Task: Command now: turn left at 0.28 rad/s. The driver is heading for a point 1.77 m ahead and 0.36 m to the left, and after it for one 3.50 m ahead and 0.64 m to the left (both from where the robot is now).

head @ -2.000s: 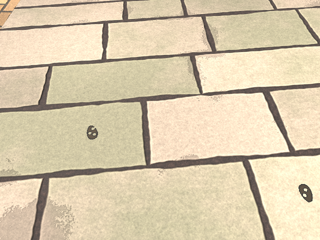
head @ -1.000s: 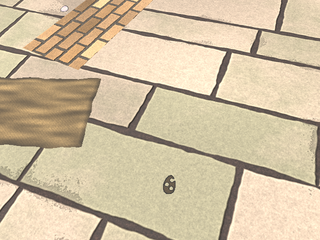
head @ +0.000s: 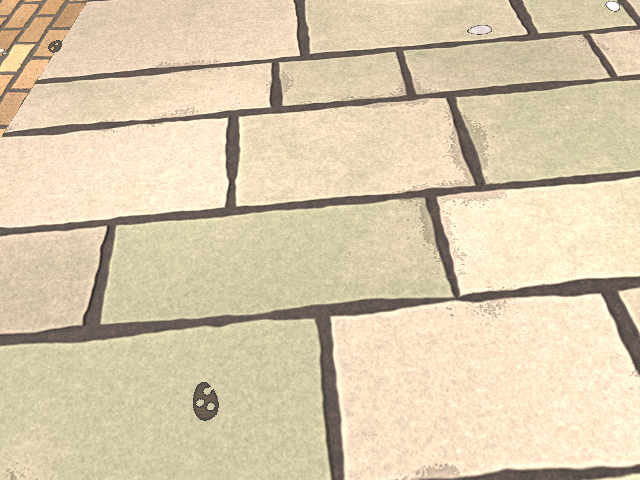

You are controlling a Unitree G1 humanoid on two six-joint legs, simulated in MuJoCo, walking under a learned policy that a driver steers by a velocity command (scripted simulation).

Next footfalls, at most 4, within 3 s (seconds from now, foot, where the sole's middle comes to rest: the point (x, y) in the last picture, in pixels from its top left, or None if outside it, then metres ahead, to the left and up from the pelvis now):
0.28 left None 0.00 0.12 -0.78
0.86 right None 0.07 -0.05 -0.78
1.32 left None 0.29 0.23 -0.78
1.82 right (333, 437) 0.58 0.02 -0.78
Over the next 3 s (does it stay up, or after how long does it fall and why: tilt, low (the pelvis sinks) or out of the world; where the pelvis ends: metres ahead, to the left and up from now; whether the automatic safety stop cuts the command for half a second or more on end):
stays up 1.09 0.19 -0.02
